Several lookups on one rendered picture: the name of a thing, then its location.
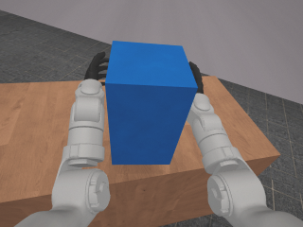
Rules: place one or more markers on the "right robot hand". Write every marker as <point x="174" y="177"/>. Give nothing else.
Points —
<point x="197" y="76"/>

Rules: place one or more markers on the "robot left upper arm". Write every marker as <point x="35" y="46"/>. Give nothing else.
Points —
<point x="78" y="195"/>

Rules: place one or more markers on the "right robot forearm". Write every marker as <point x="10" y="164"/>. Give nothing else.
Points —
<point x="218" y="153"/>

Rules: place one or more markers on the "left robot hand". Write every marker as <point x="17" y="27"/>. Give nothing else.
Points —
<point x="94" y="68"/>

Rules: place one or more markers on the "pedestal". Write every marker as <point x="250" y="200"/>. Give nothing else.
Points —
<point x="34" y="128"/>

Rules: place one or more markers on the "left robot forearm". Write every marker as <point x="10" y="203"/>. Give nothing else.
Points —
<point x="86" y="126"/>

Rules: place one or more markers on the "carton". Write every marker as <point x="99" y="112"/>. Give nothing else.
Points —
<point x="149" y="92"/>

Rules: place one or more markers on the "robot right upper arm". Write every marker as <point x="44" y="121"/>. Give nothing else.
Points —
<point x="238" y="196"/>

